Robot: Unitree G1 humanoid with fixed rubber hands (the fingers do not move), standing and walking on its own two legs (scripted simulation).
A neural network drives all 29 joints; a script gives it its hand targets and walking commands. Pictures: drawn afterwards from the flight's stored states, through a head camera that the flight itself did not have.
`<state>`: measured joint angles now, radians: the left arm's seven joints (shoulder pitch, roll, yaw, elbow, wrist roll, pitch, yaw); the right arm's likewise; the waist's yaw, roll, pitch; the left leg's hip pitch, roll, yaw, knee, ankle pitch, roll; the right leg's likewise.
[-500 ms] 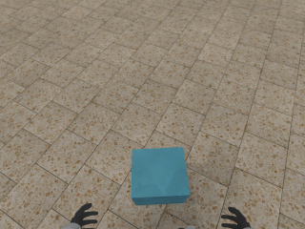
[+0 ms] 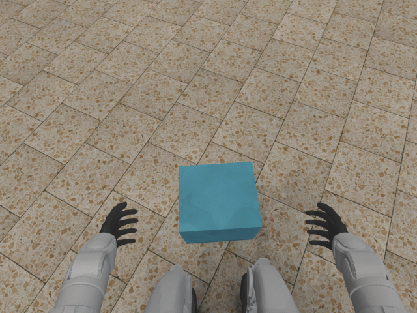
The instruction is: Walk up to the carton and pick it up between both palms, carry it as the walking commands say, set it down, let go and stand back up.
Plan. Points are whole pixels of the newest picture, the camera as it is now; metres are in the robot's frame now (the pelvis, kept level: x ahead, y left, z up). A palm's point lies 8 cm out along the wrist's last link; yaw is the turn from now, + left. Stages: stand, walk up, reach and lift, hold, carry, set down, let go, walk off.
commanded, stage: reach and lift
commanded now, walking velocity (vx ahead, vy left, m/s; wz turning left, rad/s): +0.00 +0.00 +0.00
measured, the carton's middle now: (217, 204) +0.48 +0.00 -0.56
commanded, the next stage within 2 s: none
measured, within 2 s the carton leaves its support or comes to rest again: neither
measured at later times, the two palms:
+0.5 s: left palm (121, 175) +0.41 +0.23 -0.10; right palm (321, 171) +0.42 -0.24 -0.10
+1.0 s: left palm (127, 150) +0.49 +0.24 -0.13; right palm (308, 141) +0.52 -0.23 -0.12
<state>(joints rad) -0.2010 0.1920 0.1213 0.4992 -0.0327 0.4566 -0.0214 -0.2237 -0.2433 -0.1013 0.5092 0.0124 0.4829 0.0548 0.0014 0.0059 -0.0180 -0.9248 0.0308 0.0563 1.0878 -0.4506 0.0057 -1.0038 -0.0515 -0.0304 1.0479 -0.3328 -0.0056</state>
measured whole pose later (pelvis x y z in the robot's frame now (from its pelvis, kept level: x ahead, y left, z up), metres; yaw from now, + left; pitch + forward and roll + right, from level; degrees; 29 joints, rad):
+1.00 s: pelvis +0.00 -0.01 -0.05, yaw +3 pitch +47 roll +1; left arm -1.05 0.34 0.34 0.89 -0.05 0.14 -0.07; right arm -1.10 -0.35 -0.35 0.91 -0.02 0.17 0.06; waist -0.01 -0.01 -0.14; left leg -1.59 0.02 0.02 1.13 -0.37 -0.02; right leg -1.64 -0.06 -0.05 1.08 -0.26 -0.03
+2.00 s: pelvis -0.05 -0.01 -0.28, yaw +3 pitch +42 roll +2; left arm -1.41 0.42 0.17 1.10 -0.20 0.11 0.06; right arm -1.46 -0.49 -0.16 1.15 0.18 0.10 -0.04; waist 0.00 -0.01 0.22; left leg -2.21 0.02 0.01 2.07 -0.59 -0.02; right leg -2.30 -0.06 0.00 2.00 -0.43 -0.03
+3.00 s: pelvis -0.06 -0.01 -0.32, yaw +4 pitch +36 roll +2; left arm -1.50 0.37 0.06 1.16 -0.26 0.06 0.11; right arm -1.56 -0.45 -0.05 1.27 0.26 0.03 -0.08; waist 0.00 0.01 0.37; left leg -2.21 0.00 0.01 2.19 -0.61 -0.02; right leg -2.30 -0.08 0.01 2.13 -0.46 -0.03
